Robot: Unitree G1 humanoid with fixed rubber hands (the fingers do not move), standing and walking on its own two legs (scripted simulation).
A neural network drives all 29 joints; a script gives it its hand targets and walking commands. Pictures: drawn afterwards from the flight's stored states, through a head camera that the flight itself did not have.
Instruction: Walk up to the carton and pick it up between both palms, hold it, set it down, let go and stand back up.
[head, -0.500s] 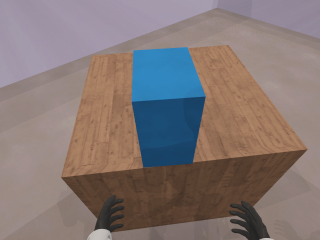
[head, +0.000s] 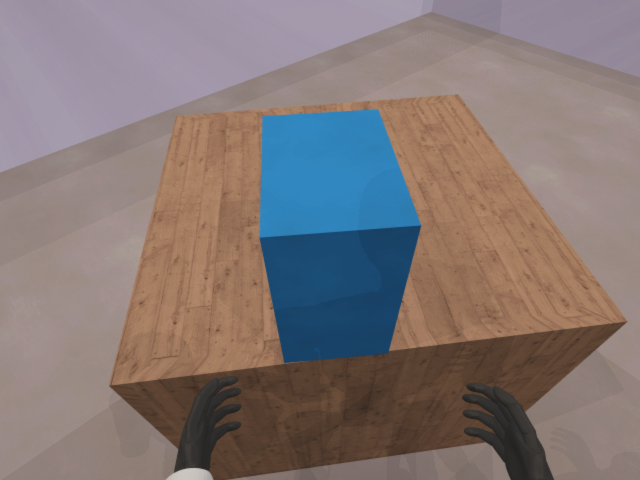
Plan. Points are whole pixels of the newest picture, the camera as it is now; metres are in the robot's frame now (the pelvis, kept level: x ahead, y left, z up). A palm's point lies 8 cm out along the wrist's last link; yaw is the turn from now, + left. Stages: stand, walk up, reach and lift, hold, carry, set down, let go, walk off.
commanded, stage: reach and lift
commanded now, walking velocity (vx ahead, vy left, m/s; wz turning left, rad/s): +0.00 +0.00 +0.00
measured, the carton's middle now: (329, 242) +0.43 +0.02 +0.06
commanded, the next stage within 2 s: none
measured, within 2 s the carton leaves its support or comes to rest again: neither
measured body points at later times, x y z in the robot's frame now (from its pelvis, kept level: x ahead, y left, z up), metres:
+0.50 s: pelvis +0.01 -0.01 +0.00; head +0.00 +0.00 +0.45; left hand +0.22 +0.17 +0.03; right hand +0.22 -0.19 +0.02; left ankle -0.01 +0.12 -0.75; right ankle -0.03 -0.13 -0.75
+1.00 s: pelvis -0.03 -0.01 +0.00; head -0.02 +0.00 +0.45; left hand +0.28 +0.18 +0.10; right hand +0.29 -0.19 +0.09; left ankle -0.01 +0.12 -0.75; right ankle -0.03 -0.13 -0.75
